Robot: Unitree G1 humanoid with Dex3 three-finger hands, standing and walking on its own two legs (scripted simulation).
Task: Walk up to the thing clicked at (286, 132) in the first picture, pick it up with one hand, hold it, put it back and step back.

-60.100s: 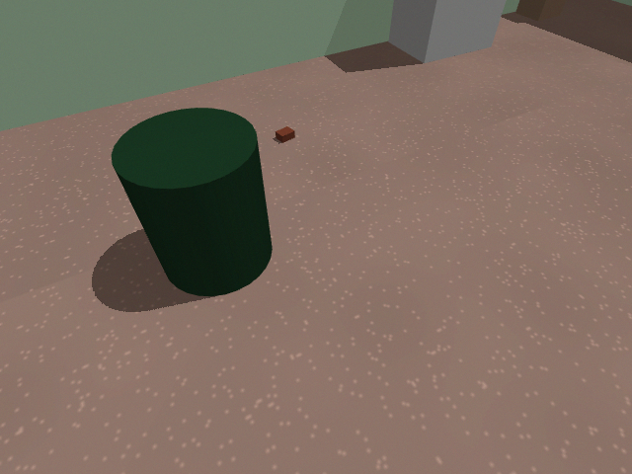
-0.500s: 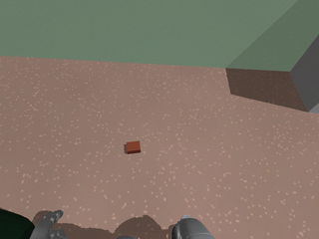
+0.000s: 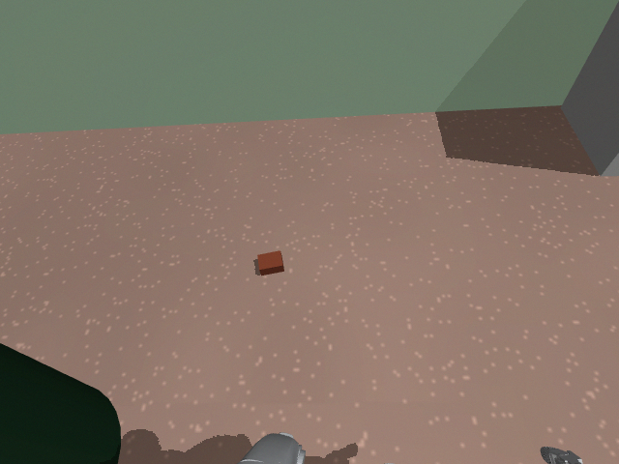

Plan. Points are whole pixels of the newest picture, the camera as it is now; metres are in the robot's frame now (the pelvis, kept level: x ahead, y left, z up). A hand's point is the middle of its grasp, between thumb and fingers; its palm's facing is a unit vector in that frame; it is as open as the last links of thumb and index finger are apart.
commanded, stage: step back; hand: left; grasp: from above
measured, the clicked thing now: (270, 263) +0.85 +0.25 -0.74
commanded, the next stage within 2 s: stand in 1.64 s
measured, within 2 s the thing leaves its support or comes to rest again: neither
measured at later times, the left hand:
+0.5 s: hand out of the picture -0.10 +0.24 -0.16, palm faces +0.02 -0.91 -0.42, open 7.4 cm
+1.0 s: hand out of the picture -0.20 +0.26 -0.14, palm faces +0.07 -0.91 -0.40, open 7.4 cm
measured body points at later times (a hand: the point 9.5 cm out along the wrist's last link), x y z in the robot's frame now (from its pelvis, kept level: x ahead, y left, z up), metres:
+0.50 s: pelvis -0.18 -0.03 -0.02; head -0.13 -0.04 +0.43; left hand -0.10 +0.29 -0.13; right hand -0.03 -0.35 -0.13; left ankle -0.09 +0.13 -0.73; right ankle -0.22 -0.15 -0.74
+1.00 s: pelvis -0.23 -0.02 +0.00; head -0.23 -0.03 +0.45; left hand -0.21 +0.31 -0.11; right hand -0.15 -0.32 -0.12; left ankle -0.25 +0.10 -0.73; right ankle -0.21 -0.15 -0.70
